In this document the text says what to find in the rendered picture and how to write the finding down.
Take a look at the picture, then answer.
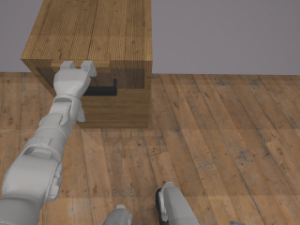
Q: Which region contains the robot right thigh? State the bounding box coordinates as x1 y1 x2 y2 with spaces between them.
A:
158 187 200 225

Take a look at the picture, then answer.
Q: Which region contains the robot left thigh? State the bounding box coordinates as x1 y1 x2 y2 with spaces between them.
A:
102 208 132 225

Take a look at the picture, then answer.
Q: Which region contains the handle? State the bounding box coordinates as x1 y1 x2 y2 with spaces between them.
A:
51 59 112 73
83 79 117 97

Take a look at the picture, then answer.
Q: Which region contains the robot thigh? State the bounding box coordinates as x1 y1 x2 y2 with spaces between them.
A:
102 208 132 225
158 187 200 225

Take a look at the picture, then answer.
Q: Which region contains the left robot hand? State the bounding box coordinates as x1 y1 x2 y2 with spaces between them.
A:
53 60 97 122

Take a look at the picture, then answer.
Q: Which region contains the cabinet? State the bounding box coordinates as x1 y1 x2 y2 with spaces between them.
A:
21 0 153 128

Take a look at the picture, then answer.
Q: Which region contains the robot left forearm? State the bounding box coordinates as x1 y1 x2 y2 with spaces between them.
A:
2 94 81 196

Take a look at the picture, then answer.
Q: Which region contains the drawer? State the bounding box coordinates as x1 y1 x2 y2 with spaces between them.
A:
36 67 145 89

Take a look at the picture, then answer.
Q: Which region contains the left robot upper arm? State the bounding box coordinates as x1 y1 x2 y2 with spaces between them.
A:
0 155 64 225

